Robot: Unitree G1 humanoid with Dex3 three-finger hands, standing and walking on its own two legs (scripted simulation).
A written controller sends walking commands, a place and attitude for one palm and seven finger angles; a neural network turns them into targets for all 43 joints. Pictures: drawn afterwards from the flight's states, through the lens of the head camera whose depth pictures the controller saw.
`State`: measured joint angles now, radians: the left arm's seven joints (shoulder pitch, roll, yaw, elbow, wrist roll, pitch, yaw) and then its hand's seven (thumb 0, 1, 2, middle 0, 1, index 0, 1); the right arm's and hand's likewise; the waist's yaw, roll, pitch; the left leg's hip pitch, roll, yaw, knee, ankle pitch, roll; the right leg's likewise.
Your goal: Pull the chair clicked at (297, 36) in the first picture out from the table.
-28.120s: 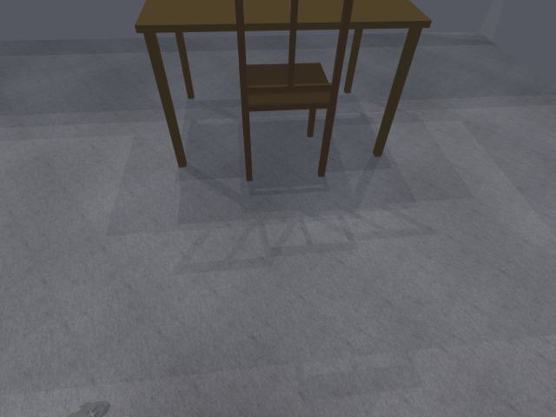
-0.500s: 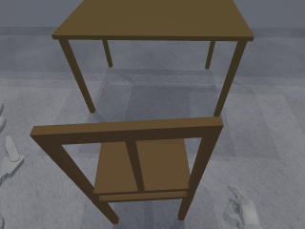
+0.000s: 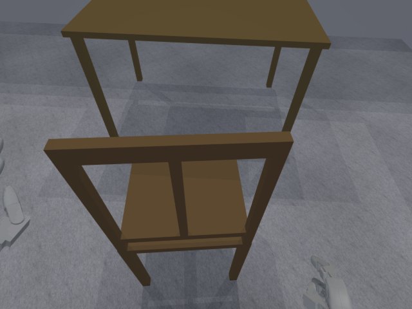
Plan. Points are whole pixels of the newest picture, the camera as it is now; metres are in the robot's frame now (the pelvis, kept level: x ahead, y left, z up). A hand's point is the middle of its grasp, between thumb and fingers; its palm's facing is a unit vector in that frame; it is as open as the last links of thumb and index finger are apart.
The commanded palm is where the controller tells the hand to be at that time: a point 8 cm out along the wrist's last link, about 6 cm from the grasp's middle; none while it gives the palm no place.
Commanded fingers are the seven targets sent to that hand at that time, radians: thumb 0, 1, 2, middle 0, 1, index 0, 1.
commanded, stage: step back with the hand held close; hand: left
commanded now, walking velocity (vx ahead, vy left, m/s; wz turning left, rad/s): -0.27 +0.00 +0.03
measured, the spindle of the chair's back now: (180, 203) +0.36 +0.09 -0.06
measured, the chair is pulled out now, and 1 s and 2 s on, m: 0.70 0.70 0.70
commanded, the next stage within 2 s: stop stepping back and stand still in 1.26 s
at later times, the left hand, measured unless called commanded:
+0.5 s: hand (17, 228) +0.19 +0.27 +0.16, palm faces +0.44 -0.75 -0.50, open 7.4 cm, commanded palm +0.12 +0.31 +0.18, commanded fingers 0.00 0.90 0.90 -0.20 -0.30 -0.20 -0.30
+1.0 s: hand out of the picture +0.15 +0.28 +0.16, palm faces +0.46 -0.74 -0.49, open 7.4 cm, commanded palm +0.08 +0.30 +0.18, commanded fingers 0.00 0.90 0.90 -0.20 -0.30 -0.20 -0.30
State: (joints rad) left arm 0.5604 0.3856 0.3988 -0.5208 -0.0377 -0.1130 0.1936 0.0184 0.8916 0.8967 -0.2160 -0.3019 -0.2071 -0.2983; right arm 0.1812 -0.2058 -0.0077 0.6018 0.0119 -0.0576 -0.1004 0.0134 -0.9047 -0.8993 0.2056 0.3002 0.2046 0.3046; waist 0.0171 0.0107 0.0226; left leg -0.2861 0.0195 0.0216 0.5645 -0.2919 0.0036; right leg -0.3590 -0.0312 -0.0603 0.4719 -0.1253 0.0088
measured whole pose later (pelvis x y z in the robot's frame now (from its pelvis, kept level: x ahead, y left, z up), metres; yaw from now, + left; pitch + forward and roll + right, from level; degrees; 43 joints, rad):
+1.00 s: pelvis -0.04 +0.00 +0.00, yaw +2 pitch +3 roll -3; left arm 0.60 0.45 0.47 -0.57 -0.03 -0.18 0.18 0.02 0.89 0.90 -0.22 -0.30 -0.21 -0.30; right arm 0.18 -0.18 -0.03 0.63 -0.02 -0.09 -0.09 0.01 -0.90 -0.90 0.21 0.30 0.21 0.30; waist -0.01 -0.02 0.00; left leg -0.40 0.03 -0.03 0.61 -0.27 0.02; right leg -0.44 0.02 -0.02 0.75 -0.35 0.02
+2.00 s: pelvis -0.25 -0.06 -0.01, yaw +1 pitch -4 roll -1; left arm 0.53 0.42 0.41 -0.44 -0.01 -0.16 0.16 0.02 0.89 0.90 -0.22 -0.30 -0.21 -0.30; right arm 0.29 -0.18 -0.01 0.66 0.01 -0.10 -0.06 0.01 -0.90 -0.90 0.21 0.30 0.21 0.30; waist -0.04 -0.01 -0.02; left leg -0.30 -0.01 0.01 0.60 -0.24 0.05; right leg -0.47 0.03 -0.04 1.06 -0.40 0.01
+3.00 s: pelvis -0.25 -0.06 +0.01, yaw +2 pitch -2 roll +0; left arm 0.35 0.18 0.00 1.09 0.01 0.03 0.03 0.00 0.93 0.90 -0.20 -0.30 -0.19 -0.30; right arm 0.32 -0.17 0.00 1.07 -0.02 0.02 -0.03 0.00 -0.92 -0.90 0.20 0.30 0.20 0.30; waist 0.00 0.02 0.08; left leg -0.22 -0.01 0.01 0.44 -0.19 0.02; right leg -0.15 0.00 -0.10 0.43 -0.26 -0.03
